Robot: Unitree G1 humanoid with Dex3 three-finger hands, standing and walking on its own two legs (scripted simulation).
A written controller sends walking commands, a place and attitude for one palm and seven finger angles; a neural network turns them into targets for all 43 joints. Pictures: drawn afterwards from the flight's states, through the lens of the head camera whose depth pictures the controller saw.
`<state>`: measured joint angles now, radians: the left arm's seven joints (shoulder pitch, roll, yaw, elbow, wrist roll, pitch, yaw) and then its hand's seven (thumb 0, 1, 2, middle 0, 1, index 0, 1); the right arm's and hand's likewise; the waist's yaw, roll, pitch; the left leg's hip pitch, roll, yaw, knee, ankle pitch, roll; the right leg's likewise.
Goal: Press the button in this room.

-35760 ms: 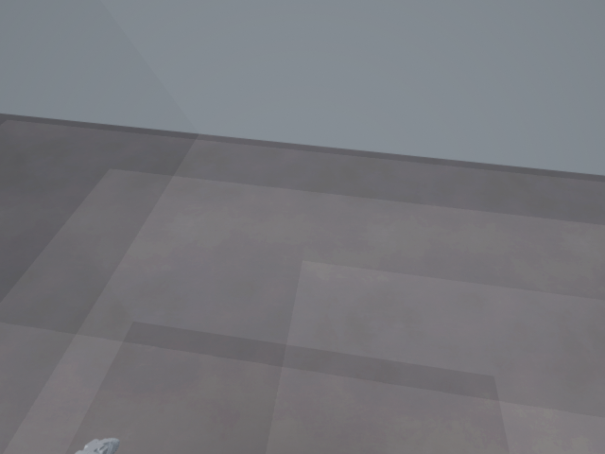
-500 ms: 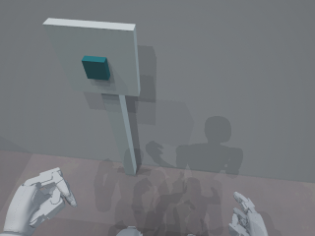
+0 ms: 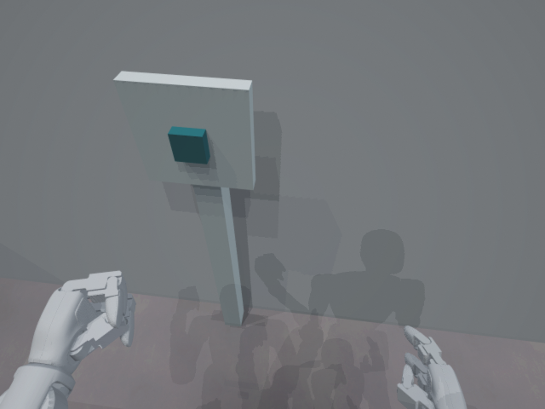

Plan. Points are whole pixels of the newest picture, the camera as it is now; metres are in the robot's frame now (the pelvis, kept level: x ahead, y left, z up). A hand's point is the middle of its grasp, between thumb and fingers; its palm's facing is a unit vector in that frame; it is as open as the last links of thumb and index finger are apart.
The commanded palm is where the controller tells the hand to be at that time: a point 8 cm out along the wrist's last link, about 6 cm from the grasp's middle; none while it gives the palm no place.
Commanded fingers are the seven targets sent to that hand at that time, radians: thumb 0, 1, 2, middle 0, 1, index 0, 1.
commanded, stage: raise the hand and make a fist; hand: left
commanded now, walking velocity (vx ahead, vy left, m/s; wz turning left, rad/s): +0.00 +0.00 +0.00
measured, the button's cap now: (190, 144) +0.50 +0.18 +0.13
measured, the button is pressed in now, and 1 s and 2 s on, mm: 0 0 0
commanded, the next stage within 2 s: aim a knuckle at the button in 0.68 s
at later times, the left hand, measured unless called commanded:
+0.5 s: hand (125, 286) +0.24 +0.20 +0.12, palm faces -0.03 -1.00 -0.06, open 3.1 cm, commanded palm +0.21 +0.25 +0.13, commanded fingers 0.00 0.90 0.90 -1.30 -1.50 -1.30 -1.50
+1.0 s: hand (139, 273) +0.25 +0.19 +0.12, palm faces -0.02 -1.00 -0.06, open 3.1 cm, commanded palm +0.24 +0.24 +0.12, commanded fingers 0.00 0.90 0.90 -1.30 -1.50 -1.30 -1.50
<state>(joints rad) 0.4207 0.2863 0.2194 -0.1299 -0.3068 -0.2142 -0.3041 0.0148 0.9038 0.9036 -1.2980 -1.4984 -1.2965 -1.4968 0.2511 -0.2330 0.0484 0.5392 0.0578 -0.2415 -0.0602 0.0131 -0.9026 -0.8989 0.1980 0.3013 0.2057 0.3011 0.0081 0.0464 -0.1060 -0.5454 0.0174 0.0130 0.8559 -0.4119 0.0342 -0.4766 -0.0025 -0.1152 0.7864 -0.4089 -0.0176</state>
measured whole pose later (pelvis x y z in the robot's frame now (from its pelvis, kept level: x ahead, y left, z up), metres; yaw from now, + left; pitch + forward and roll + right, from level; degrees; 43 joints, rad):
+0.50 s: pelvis +0.01 -0.01 +0.02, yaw +0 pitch +2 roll -1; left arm 0.28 0.30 0.25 -0.07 -0.32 -0.09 -0.33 0.01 0.90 0.90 -1.30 -1.50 -1.30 -1.50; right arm 0.26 -0.27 0.05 0.58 0.06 -0.25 -0.07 0.01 -0.90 -0.90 0.20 0.30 0.21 0.30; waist 0.02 0.05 -0.08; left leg -0.39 0.01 0.03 0.69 -0.35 0.03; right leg -0.33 0.00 -0.10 0.65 -0.35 -0.02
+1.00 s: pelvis +0.00 -0.02 +0.02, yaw +0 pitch +2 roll -1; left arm 0.14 0.30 0.24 0.07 -0.30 -0.14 -0.33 0.01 0.90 0.90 -1.30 -1.50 -1.30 -1.50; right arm 0.25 -0.27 0.05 0.62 0.06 -0.24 -0.09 0.01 -0.90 -0.90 0.20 0.30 0.21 0.30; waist 0.02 0.05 -0.05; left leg -0.39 0.02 0.01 0.69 -0.33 0.01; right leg -0.34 0.00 -0.11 0.65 -0.35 -0.04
